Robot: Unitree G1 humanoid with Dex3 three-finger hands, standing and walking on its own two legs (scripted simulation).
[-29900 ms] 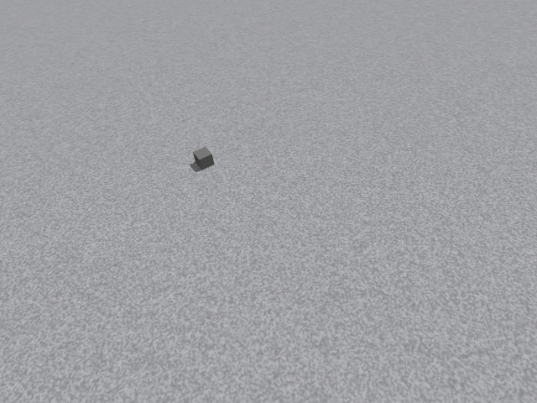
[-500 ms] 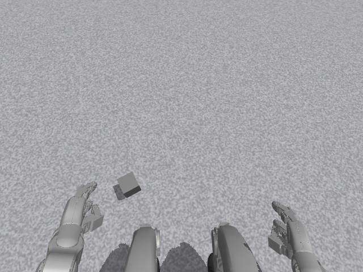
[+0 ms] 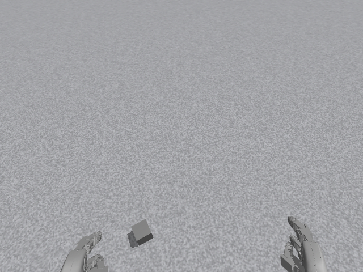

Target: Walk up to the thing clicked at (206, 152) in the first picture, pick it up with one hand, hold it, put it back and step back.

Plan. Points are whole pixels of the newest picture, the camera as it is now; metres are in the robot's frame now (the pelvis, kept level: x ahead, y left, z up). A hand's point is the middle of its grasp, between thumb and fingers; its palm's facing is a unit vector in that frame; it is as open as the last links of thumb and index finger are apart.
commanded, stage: home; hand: left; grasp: from above
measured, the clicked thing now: (142, 232) +0.45 +0.23 -0.68
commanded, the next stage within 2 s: stand in 1.88 s
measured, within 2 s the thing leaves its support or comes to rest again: neither
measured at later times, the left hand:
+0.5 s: hand out of the picture +0.15 +0.18 -0.05, palm faces +0.05 -0.98 -0.20, open 8.1 cm
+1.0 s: hand out of the picture +0.16 +0.18 -0.04, palm faces +0.04 -0.98 -0.21, open 8.7 cm
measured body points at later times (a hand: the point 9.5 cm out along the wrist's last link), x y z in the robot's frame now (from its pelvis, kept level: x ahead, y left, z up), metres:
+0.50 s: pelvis -0.01 +0.00 +0.00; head +0.01 +0.00 +0.45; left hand +0.15 +0.23 -0.03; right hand +0.15 -0.25 -0.07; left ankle +0.01 +0.13 -0.68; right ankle +0.00 -0.14 -0.68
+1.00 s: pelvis -0.01 +0.00 +0.00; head +0.01 +0.00 +0.45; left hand +0.15 +0.23 -0.03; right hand +0.15 -0.25 -0.06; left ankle +0.01 +0.13 -0.68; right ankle +0.00 -0.14 -0.68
